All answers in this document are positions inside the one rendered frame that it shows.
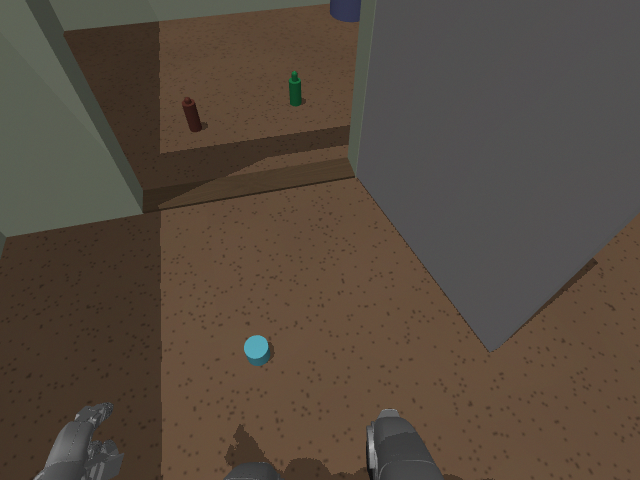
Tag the left robot arm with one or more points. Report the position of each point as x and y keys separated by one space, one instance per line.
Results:
x=63 y=471

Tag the left robot hand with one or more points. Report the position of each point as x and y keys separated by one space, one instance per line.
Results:
x=73 y=444

